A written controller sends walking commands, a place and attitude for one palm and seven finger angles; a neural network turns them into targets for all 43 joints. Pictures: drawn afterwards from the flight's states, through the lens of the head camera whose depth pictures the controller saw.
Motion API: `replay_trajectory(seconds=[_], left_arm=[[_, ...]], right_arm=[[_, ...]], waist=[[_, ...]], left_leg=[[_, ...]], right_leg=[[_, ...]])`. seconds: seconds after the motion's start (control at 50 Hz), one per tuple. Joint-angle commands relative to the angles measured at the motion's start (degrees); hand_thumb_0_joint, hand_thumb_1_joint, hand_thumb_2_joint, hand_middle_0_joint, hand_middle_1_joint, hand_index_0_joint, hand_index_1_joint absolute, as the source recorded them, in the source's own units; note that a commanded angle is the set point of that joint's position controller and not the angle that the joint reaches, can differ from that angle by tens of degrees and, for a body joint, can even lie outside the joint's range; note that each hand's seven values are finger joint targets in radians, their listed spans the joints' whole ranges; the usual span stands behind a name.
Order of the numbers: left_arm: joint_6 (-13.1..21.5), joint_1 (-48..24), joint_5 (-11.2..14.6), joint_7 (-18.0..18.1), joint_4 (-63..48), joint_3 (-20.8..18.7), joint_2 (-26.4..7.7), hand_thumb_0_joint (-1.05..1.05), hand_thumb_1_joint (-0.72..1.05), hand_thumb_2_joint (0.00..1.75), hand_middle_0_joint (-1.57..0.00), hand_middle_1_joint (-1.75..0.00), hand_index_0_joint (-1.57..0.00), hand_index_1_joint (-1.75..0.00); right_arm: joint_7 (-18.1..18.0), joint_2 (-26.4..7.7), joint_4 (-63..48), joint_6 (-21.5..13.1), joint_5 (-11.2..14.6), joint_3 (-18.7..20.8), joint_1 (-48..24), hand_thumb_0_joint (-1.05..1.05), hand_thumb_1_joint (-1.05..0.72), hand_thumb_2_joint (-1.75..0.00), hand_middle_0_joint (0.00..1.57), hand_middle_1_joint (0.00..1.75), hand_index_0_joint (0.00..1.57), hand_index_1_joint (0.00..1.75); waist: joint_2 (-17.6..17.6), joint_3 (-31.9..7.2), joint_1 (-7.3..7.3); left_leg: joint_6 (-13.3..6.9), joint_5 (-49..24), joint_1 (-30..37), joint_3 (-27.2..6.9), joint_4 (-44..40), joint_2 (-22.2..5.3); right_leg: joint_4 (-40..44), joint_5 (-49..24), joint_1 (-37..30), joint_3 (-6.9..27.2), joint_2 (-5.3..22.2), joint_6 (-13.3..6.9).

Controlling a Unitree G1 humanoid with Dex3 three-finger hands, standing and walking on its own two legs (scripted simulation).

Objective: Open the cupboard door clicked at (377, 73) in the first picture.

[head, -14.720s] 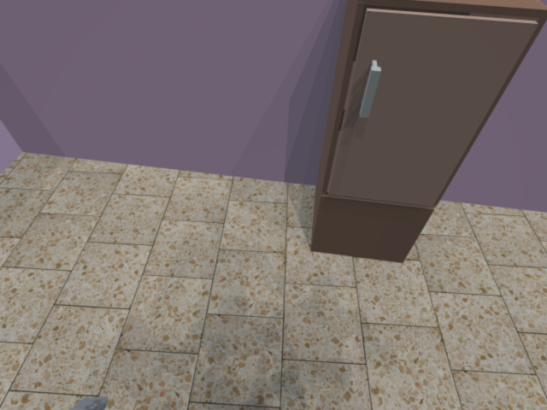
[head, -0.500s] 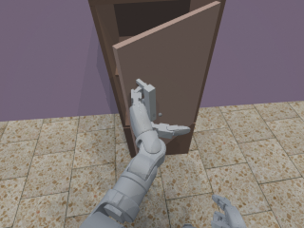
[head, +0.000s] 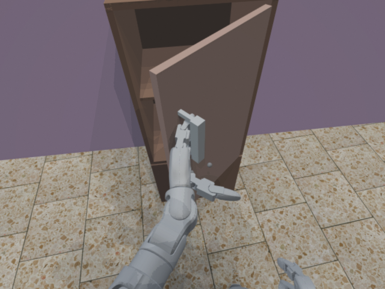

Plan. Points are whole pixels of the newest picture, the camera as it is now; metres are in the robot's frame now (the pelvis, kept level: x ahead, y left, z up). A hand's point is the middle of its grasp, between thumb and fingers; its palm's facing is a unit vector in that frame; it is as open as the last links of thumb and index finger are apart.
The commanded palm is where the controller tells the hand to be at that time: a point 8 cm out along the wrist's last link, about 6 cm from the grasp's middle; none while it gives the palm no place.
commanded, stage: slide the hand sideways off the handle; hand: left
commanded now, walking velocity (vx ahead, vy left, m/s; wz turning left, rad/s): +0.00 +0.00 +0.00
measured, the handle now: (190, 136) +0.42 +0.02 +0.09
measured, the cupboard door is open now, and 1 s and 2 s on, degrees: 41 41 41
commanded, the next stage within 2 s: draw the hand back to the body in 0.80 s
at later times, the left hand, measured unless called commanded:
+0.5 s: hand (187, 184) +0.30 +0.02 +0.09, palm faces +0.07 -1.00 +0.00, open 16.3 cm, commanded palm +0.25 +0.07 +0.08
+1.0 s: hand (170, 201) +0.26 +0.05 +0.09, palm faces +0.07 -1.00 -0.01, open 16.3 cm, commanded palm +0.22 +0.11 +0.09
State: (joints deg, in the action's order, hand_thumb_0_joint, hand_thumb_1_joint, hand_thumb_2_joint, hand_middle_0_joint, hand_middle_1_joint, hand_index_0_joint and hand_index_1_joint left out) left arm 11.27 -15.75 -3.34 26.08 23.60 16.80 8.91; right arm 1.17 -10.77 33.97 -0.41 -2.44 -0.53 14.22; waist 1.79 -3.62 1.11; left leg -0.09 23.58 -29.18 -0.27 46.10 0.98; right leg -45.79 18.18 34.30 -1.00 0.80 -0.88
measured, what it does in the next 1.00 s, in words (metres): stands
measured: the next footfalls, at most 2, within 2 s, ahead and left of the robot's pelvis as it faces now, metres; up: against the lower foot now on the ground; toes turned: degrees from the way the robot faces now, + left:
none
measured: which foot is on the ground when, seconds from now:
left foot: down 0.00-1.00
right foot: down 0.00-1.00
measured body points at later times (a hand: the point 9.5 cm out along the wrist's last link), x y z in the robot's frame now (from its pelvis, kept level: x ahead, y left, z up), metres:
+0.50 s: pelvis +0.03 -0.01 +0.00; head +0.05 -0.03 +0.45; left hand +0.29 +0.08 +0.09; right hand +0.22 -0.21 -0.08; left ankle +0.00 +0.12 -0.70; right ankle +0.05 -0.11 -0.70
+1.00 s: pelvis +0.02 -0.01 -0.01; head +0.05 -0.04 +0.44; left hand +0.25 +0.11 +0.09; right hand +0.22 -0.21 -0.09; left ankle +0.00 +0.12 -0.70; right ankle +0.05 -0.11 -0.70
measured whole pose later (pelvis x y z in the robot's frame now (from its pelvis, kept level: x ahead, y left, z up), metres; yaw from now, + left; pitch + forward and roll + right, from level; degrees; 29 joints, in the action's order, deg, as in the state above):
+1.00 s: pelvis +0.02 -0.01 -0.01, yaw +1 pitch +6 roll +1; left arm 9.5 19.2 -2.2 11.7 -12.7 15.9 0.0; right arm -0.9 -11.2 28.1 -5.0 -1.6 -2.1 12.9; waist 2.6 -3.0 -1.4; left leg 0.9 27.1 -27.1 -2.2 48.7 0.6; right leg -49.2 22.8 32.1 -2.9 0.6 -1.8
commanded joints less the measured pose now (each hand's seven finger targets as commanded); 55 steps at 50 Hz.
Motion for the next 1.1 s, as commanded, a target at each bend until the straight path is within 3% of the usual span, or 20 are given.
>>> replay_trajectory(seconds=[0.0, 0.08, 0.1, 0.2, 0.24, 0.3, 0.34, 0.38, 0.48, 0.56, 0.58, 0.6, 0.74, 0.78, 0.86, 0.88, 0.96, 1.02, 1.08], left_arm=[[4.1, -12.0, -1.9, -0.3, -16.6, 0.6, 3.6, 0.0, -0.5, 0.3, -0.15, -0.3, -0.15, -0.3], [3.4, -8.0, -1.6, -0.8, -20.5, 1.7, 4.3, 0.0, -0.5, 0.3, -0.15, -0.3, -0.15, -0.3], [3.2, -5.8, -1.5, -1.0, -21.1, 1.7, 4.2, 0.0, -0.5, 0.3, -0.15, -0.3, -0.15, -0.3], [2.9, 1.0, -2.0, -2.8, -27.3, 5.0, 5.4, 0.0, -0.5, 0.3, -0.15, -0.3, -0.15, -0.3], [2.7, 3.1, -1.8, -3.8, -29.6, 4.6, 3.9, 0.0, -0.5, 0.3, -0.15, -0.3, -0.15, -0.3], [1.9, 5.8, -1.7, -4.9, -31.5, 4.4, 2.7, 0.0, -0.5, 0.3, -0.15, -0.3, -0.15, -0.3], [1.7, 9.0, -1.3, -5.6, -34.0, 3.2, 1.1, 0.0, -0.5, 0.3, -0.15, -0.3, -0.15, -0.3], [1.5, 11.6, -1.1, -6.6, -35.9, 3.0, 0.5, 0.0, -0.5, 0.3, -0.15, -0.3, -0.15, -0.3], [2.1, 16.7, -1.1, -8.6, -40.9, 3.1, -1.1, 0.0, -0.5, 0.3, -0.15, -0.3, -0.15, -0.3], [2.2, 23.3, -1.1, -10.6, -43.9, 2.0, -3.4, 0.0, -0.5, 0.3, -0.15, -0.3, -0.15, -0.3], [2.2, 23.4, -1.2, -10.9, -44.8, 2.9, -2.8, 0.0, -0.5, 0.3, -0.15, -0.3, -0.15, -0.3], [2.2, 24.2, -1.1, -11.3, -45.3, 2.8, -3.1, 0.0, -0.5, 0.3, -0.15, -0.3, -0.15, -0.3], [2.8, 30.2, -0.3, -13.5, -49.0, 0.6, -6.0, 0.0, -0.5, 0.3, -0.15, -0.3, -0.15, -0.3], [2.8, 28.4, 0.0, -13.6, -48.9, 1.3, -5.4, 0.0, -0.5, 0.3, -0.15, -0.3, -0.15, -0.3], [3.1, 28.3, 0.1, -13.9, -50.1, 1.4, -5.7, 0.0, -0.5, 0.3, -0.15, -0.3, -0.15, -0.3], [3.1, 28.3, 0.4, -13.9, -49.4, 1.0, -5.9, 0.0, -0.5, 0.3, -0.15, -0.3, -0.15, -0.3], [2.1, 28.7, 1.0, -14.2, -52.2, -3.7, -10.7, 0.0, -0.5, 0.3, -0.15, -0.3, -0.15, -0.3], [0.5, 32.1, 3.1, -15.3, -53.2, -5.9, -11.1, 0.0, -0.5, 0.3, -0.15, -0.3, -0.15, -0.3], [-1.3, 32.2, 4.9, -17.2, -54.1, -8.2, -12.8, 0.0, -0.5, 0.3, -0.15, -0.3, -0.15, -0.3]], right_arm=[[-0.1, -4.7, -10.0, -1.9, 0.3, 1.8, -6.4, 0.0, -0.9, -0.9, 0.2, 0.3, 0.2, 0.3], [-0.4, -4.3, -10.7, -1.6, 0.6, 1.7, -7.2, 0.0, -0.9, -0.9, 0.2, 0.3, 0.2, 0.3], [-0.3, -4.3, -10.8, -1.6, 0.6, 1.7, -6.9, 0.0, -0.9, -0.9, 0.2, 0.3, 0.2, 0.3], [0.1, -3.9, -11.6, -1.9, 0.9, 2.0, -6.7, 0.0, -0.9, -0.9, 0.2, 0.3, 0.2, 0.3], [0.0, -4.0, -12.0, -2.0, 1.0, 1.9, -6.8, 0.0, -0.9, -0.9, 0.2, 0.3, 0.2, 0.3], [-0.3, -3.9, -12.5, -2.0, 1.3, 1.4, -7.4, 0.0, -0.9, -0.9, 0.2, 0.3, 0.2, 0.3], [-0.6, -3.9, -13.1, -2.2, 1.1, 1.5, -7.3, 0.0, -0.9, -0.9, 0.2, 0.3, 0.2, 0.3], [-0.8, -3.7, -13.3, -2.2, 1.2, 1.2, -7.7, 0.0, -0.9, -0.9, 0.2, 0.3, 0.2, 0.3], [-0.9, -3.9, -14.2, -3.2, 1.0, 1.0, -7.5, 0.0, -0.9, -0.9, 0.2, 0.3, 0.2, 0.3], [-1.1, -4.1, -14.8, -3.8, 1.1, 1.0, -7.1, 0.0, -0.9, -0.9, 0.2, 0.3, 0.2, 0.3], [-1.1, -4.0, -15.1, -4.1, 1.1, 0.9, -7.2, 0.0, -0.9, -0.9, 0.2, 0.3, 0.2, 0.3], [-1.1, -4.1, -15.1, -4.3, 1.0, 0.9, -6.7, 0.0, -0.9, -0.9, 0.2, 0.3, 0.2, 0.3], [-1.7, -4.5, -16.1, -6.2, 0.9, 0.8, -6.4, 0.0, -0.9, -0.9, 0.2, 0.3, 0.2, 0.3], [-1.9, -4.5, -15.9, -6.6, 0.9, 0.4, -6.7, 0.0, -0.9, -0.9, 0.2, 0.3, 0.2, 0.3], [-2.0, -4.8, -15.9, -7.6, 1.0, 0.6, -6.4, 0.0, -0.9, -0.9, 0.2, 0.3, 0.2, 0.3], [-2.1, -4.7, -15.8, -7.9, 1.0, 0.5, -6.3, 0.0, -0.9, -0.9, 0.2, 0.3, 0.2, 0.3], [-2.7, -4.9, -16.1, -7.7, 1.2, 0.4, -6.7, 0.0, -0.9, -0.9, 0.2, 0.3, 0.2, 0.3], [-3.2, -4.6, -16.2, -7.8, 1.5, -0.1, -7.1, 0.0, -0.9, -0.9, 0.2, 0.3, 0.2, 0.3], [-3.8, -4.9, -15.7, -7.9, 1.9, -0.4, -7.8, 0.0, -0.9, -0.9, 0.2, 0.3, 0.2, 0.3]], waist=[[-7.7, -14.9, -0.97], [-6.4, -14.3, -1.23], [-7.6, -14.3, -1.4], [-7.1, -13.5, -0.92], [-7.7, -13.2, -0.84], [-5.8, -11.2, -1.01], [-7.9, -12.8, -1.37], [-5.8, -12.2, -1.51], [-6.5, -11.1, -1.23], [-6.2, -11.1, -1.88], [-4.9, -10.3, -1.38], [-6.0, -10.0, -1.27], [-6.2, -10.3, -2.0], [-5.2, -8.9, -1.38], [-5.1, -9.6, -1.56], [-4.8, -9.2, -1.32], [-4.9, -11.3, -2.83], [-6.1, -10.6, -3.56], [-5.7, -7.7, -3.2]], left_leg=[[-0.6, -8.4, 2.7, 0.9, -8.0, 0.4], [-0.6, -9.8, 4.3, 1.1, -8.4, 0.3], [-0.6, -10.5, 4.3, 1.1, -8.4, 0.3], [-0.5, -13.1, 5.8, 0.7, -7.7, 0.0], [-0.7, -12.3, 5.5, 0.8, -7.3, 0.3], [-0.6, -11.6, 5.4, 0.5, -7.6, 0.4], [-0.8, -12.8, 5.5, 0.6, -6.9, 0.6], [-0.7, -13.1, 5.6, 0.5, -7.1, 0.7], [-0.7, -13.2, 5.0, 0.0, -6.3, 0.7], [-0.7, -13.4, 4.5, 0.0, -5.8, 0.8], [-0.7, -13.0, 4.4, -0.1, -5.7, 0.8], [-0.8, -12.9, 4.1, -0.3, -5.4, 0.7], [-0.9, -11.4, 2.2, -0.5, -4.3, 1.0], [-0.8, -10.5, 1.6, -0.7, -4.1, 1.0], [-0.9, -10.0, 1.2, -1.0, -3.4, 1.1], [-0.8, -9.3, 0.9, -0.9, -3.3, 1.1], [-0.9, -9.4, 1.7, -0.7, -4.6, 1.0], [-0.9, -10.1, 2.2, -0.2, -5.7, 1.1], [-0.9, -9.6, 3.0, -0.2, -6.9, 0.8]], right_leg=[[8.2, -4.1, -13.5, -1.3, -1.0, -1.8], [8.6, -6.0, -14.5, -1.3, -1.1, -1.7], [8.6, -7.2, -15.2, -1.4, -1.0, -1.6], [7.8, -11.4, -15.4, -1.6, -1.1, -1.4], [8.3, -11.2, -15.7, -1.1, -0.9, -1.2], [8.3, -10.6, -15.3, -1.1, -0.7, -1.2], [8.3, -13.2, -16.9, -0.5, -0.5, -0.9], [8.0, -13.9, -17.2, -0.5, -0.4, -0.9], [7.2, -14.7, -16.7, -0.5, -0.2, -0.7], [6.9, -15.8, -17.2, -0.1, 0.1, -0.6], [6.4, -15.1, -16.2, -0.4, 0.0, -0.7], [6.1, -15.1, -15.9, -0.5, 0.0, -0.6], [5.3, -13.1, -15.2, 0.0, 0.2, -0.4], [5.2, -11.5, -13.8, -0.1, 0.2, -0.4], [4.8, -9.8, -12.9, 0.0, 0.1, -0.5], [4.7, -9.1, -12.5, 0.0, 0.1, -0.4], [5.6, -8.2, -15.1, 0.4, 0.0, -0.5], [7.0, -10.2, -17.5, 0.6, 0.1, -0.1], [8.6, -9.3, -17.4, 0.6, 0.1, 0.0]])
